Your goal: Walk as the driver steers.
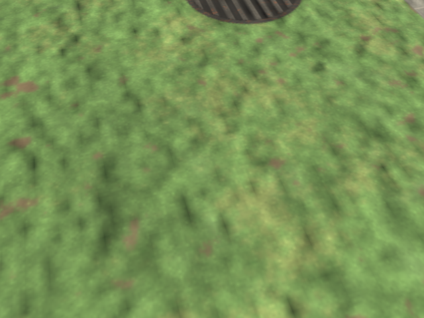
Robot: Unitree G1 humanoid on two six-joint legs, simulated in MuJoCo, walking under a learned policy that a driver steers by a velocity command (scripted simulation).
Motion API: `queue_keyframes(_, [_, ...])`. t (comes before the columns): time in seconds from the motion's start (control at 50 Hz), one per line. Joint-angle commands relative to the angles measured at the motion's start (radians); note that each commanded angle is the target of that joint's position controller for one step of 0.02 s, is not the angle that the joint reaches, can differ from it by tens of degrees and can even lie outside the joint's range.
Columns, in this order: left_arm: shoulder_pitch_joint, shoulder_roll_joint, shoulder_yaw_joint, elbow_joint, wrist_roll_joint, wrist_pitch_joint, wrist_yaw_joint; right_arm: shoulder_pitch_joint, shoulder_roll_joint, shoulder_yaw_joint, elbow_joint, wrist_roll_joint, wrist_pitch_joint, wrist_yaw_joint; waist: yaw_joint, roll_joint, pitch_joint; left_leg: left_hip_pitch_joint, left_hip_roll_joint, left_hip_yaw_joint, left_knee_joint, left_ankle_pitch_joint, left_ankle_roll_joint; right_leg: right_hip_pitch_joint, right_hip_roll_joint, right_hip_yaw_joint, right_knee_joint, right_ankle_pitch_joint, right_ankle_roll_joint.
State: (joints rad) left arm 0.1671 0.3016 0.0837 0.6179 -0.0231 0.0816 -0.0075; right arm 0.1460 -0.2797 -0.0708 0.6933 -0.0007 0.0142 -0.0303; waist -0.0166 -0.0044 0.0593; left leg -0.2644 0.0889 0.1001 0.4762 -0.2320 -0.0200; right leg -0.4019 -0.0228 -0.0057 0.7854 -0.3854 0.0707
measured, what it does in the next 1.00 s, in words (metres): steps on the spot: right foot, then left foot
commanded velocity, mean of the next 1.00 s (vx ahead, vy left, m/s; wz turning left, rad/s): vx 0.07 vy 0.00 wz -0.16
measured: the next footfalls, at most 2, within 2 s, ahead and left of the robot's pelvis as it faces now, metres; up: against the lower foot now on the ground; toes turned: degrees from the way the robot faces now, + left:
right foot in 0.06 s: +0.03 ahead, -0.13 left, +0.00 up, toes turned -4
left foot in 0.46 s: +0.05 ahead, +0.11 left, +0.00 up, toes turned -7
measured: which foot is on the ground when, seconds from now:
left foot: down 0.00-0.06, up 0.08-0.44, down 0.46-0.94, up 0.96-1.00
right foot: up 0.00-0.04, down 0.06-1.00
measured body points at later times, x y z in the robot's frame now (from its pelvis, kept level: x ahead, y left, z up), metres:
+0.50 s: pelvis +0.00 -0.03 +0.00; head +0.01 -0.02 +0.45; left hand +0.19 +0.19 -0.11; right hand +0.09 -0.31 -0.11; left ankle +0.01 +0.11 -0.74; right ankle -0.01 -0.13 -0.74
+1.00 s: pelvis +0.05 -0.04 -0.01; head +0.06 -0.05 +0.44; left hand +0.15 +0.23 -0.12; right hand +0.10 -0.31 -0.14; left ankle +0.01 +0.11 -0.71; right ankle +0.01 -0.12 -0.74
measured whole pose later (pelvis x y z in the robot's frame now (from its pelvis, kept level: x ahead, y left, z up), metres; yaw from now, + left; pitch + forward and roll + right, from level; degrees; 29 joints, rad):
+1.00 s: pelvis +0.05 -0.04 -0.01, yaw -7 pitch +0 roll +0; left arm 0.31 0.25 0.07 0.86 -0.01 -0.08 -0.01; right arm 0.29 -0.27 -0.04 0.84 0.03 -0.04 -0.02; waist 0.02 0.04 0.00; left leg -0.28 0.02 -0.03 0.81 -0.46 0.01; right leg -0.21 0.04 -0.03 0.54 -0.33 -0.06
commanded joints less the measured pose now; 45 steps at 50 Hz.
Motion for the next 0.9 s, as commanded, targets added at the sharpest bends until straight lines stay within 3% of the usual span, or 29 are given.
queue_keyframes(0.02, [0.019,0.089,0.033,-0.077,0.0,-0.012,-0.013,-0.026,-0.202,-0.06,-0.05,0.025,-0.012,0.003,0.018,0.202,-0.144,0.135,0.219,-0.13,-0.05,0.348,0.185,0.09,0.028,-0.071,-0.225,0.114,-0.055])
queue_keyframes(0.04, [0.062,0.096,0.041,-0.06,0.002,-0.013,-0.01,-0.01,-0.181,-0.056,-0.038,0.031,-0.013,0.003,0.034,0.174,-0.149,0.088,0.194,-0.093,0.013,0.288,0.139,0.186,0.051,-0.072,-0.332,0.198,-0.088])
queue_keyframes(0.06, [0.093,0.14,0.055,-0.056,0.004,-0.016,-0.001,0.046,-0.137,-0.044,-0.017,0.018,-0.016,0.009,0.03,0.04,-0.158,-0.051,0.137,-0.019,0.157,0.136,0.058,0.343,-0.009,0.051,-0.408,0.389,-0.132])
queue_keyframes(0.08, [0.104,0.262,0.075,-0.084,0.014,-0.024,0.018,0.045,-0.06,-0.012,-0.062,-0.045,-0.018,0.019,-0.004,-0.317,-0.171,-0.352,-0.002,0.054,0.481,-0.416,-0.05,0.499,-0.305,0.43,-0.385,0.822,-0.27])
queue_keyframes(0.1, [0.12,0.231,0.061,-0.089,0.054,-0.048,0.007,-0.059,-0.116,-0.029,-0.083,-0.024,-0.021,0.007,0.088,-0.249,-0.217,-0.397,-0.05,-0.102,0.653,-0.473,-0.06,0.382,-0.385,0.492,-0.414,0.799,-0.426])
queue_keyframes(0.12, [0.09,0.198,0.047,-0.077,0.058,-0.067,0.004,-0.08,-0.151,-0.039,-0.077,0.002,-0.015,0.001,0.074,-0.165,-0.175,-0.394,-0.03,-0.133,0.715,-0.405,-0.05,0.338,-0.326,0.397,-0.428,0.709,-0.4])
queue_keyframes(0.14, [0.035,0.166,0.037,-0.067,0.043,-0.076,0.008,-0.064,-0.149,-0.043,-0.061,0.007,-0.009,-0.005,0.044,-0.138,-0.144,-0.394,-0.021,-0.144,0.698,-0.323,-0.042,0.312,-0.264,0.328,-0.431,0.622,-0.342])
queue_keyframes(0.18, [-0.034,0.123,0.016,-0.065,0.021,-0.076,0.018,-0.023,-0.145,-0.046,-0.03,-0.007,0.001,-0.013,0.011,-0.129,-0.133,-0.345,-0.022,-0.142,0.686,-0.202,-0.056,0.27,-0.204,0.253,-0.432,0.62,-0.294])
queue_keyframes(0.22, [-0.044,0.093,0.0,-0.057,0.032,-0.077,0.027,0.012,-0.125,-0.041,-0.015,0.0,0.002,-0.007,-0.004,-0.133,-0.157,-0.277,-0.035,-0.136,0.667,-0.134,-0.068,0.254,-0.181,0.214,-0.438,0.635,-0.295])
queue_keyframes(0.3, [-0.041,0.09,-0.003,-0.033,0.034,-0.076,0.032,-0.021,-0.079,-0.016,-0.018,0.0,0.003,0.001,0.022,-0.133,-0.139,-0.192,-0.022,-0.135,0.392,-0.118,-0.069,0.267,-0.169,0.213,-0.441,0.504,-0.29])
queue_keyframes(0.36, [-0.032,0.104,-0.002,-0.01,0.038,-0.071,0.023,-0.025,-0.093,-0.015,-0.018,0.004,0.001,0.005,0.042,-0.141,-0.111,-0.104,-0.033,-0.119,0.256,-0.164,-0.06,0.226,-0.181,0.255,-0.444,0.406,-0.309])
queue_keyframes(0.42, [-0.059,0.073,-0.018,0.014,0.026,-0.071,0.016,0.023,-0.077,-0.008,0.006,0.001,-0.009,0.01,0.004,-0.114,-0.092,0.023,-0.048,-0.104,0.012,-0.026,-0.037,0.182,-0.157,0.27,-0.419,0.345,-0.278])
queue_keyframes(0.44, [-0.038,0.055,-0.026,0.031,0.024,-0.076,0.015,0.041,-0.078,-0.004,0.015,-0.012,-0.015,0.014,-0.009,-0.08,-0.096,0.108,-0.037,-0.123,-0.097,0.127,-0.021,0.152,-0.133,0.261,-0.412,0.315,-0.236])
queue_keyframes(0.46, [-0.005,0.037,-0.032,0.042,0.038,-0.085,0.013,0.056,-0.118,-0.008,0.014,-0.024,-0.021,0.012,0.009,-0.018,-0.122,0.192,0.032,-0.198,-0.092,0.31,0.001,0.12,-0.089,0.232,-0.38,0.249,-0.182])
queue_keyframes(0.48, [0.047,0.05,-0.024,0.05,0.046,-0.094,0.006,0.035,-0.184,-0.022,0.018,-0.017,-0.021,0.011,0.071,0.095,-0.119,0.175,0.063,-0.204,-0.028,0.322,0.041,0.107,-0.016,0.161,-0.375,0.171,-0.143])
queue_keyframes(0.5, [0.01,0.047,-0.026,0.056,0.049,-0.093,0.008,0.014,-0.135,-0.015,0.023,-0.01,-0.025,0.018,0.047,0.126,-0.119,0.076,0.043,-0.201,-0.046,0.145,0.065,0.179,0.013,0.117,-0.369,0.147,-0.109])
queue_keyframes(0.52, [-0.036,0.063,-0.022,0.055,0.046,-0.088,0.01,0.0,-0.096,-0.004,0.019,-0.013,-0.031,0.024,0.026,0.105,-0.092,0.036,0.023,-0.192,-0.065,0.066,0.056,0.198,0.014,0.114,-0.348,0.155,-0.101])
queue_keyframes(0.58, [-0.042,0.049,-0.02,0.065,0.039,-0.067,0.02,0.002,-0.084,0.006,0.033,-0.018,-0.049,0.024,0.022,0.092,-0.077,0.021,0.003,-0.172,-0.067,0.061,0.028,0.201,0.004,0.125,-0.337,0.224,-0.118])
queue_keyframes(0.7, [-0.016,0.032,-0.017,0.116,0.034,-0.069,0.026,0.026,-0.081,0.016,0.059,-0.013,-0.049,0.011,0.012,0.023,-0.066,0.036,-0.012,-0.16,-0.053,0.054,0.029,0.195,0.002,0.125,-0.344,0.252,-0.108])
queue_keyframes(0.74, [0.012,0.037,-0.012,0.141,0.028,-0.066,0.031,0.047,-0.093,0.013,0.075,-0.006,-0.043,0.007,0.01,0.021,-0.069,0.028,-0.03,-0.154,-0.06,-0.181,0.051,0.174,0.036,0.091,-0.323,0.015,-0.115])
queue_keyframes(0.78, [0.021,0.042,-0.007,0.143,0.019,-0.075,0.033,0.066,-0.113,0.007,0.076,0.007,-0.042,0.001,0.005,0.048,0.011,-0.019,0.002,-0.224,-0.101,-0.461,0.106,0.058,0.054,0.07,-0.278,-0.219,-0.13])
queue_keyframes(0.84, [0.0,0.001,-0.013,0.13,0.002,-0.127,0.02,0.131,-0.157,-0.007,0.096,0.019,-0.063,0.0,-0.002,0.166,0.063,0.034,0.192,-0.5,-0.255,-0.605,0.224,-0.06,0.057,-0.017,-0.103,-0.077,-0.123])
queue_keyframes(0.86, [-0.011,0.007,-0.011,0.127,0.0,-0.14,0.014,0.131,-0.167,-0.011,0.098,0.022,-0.065,0.0,-0.003,0.174,0.078,0.015,0.229,-0.551,-0.279,-0.579,0.25,-0.056,0.033,-0.004,-0.087,-0.049,-0.131])
queue_keyframes(0.9, [0.05,0.007,-0.008,0.154,-0.006,-0.158,0.003,0.063,-0.153,-0.007,0.079,0.029,-0.064,0.008,0.049,0.165,0.067,-0.053,0.184,-0.46,-0.254,-0.459,0.216,0.098,0.028,-0.016,-0.231,-0.035,-0.161])
Keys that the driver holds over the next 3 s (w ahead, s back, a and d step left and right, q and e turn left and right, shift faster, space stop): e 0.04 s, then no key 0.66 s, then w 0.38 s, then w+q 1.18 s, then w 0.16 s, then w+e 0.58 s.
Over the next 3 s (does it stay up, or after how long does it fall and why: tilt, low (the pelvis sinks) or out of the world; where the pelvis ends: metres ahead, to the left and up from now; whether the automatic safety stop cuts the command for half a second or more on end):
stays up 1.07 0.27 -0.02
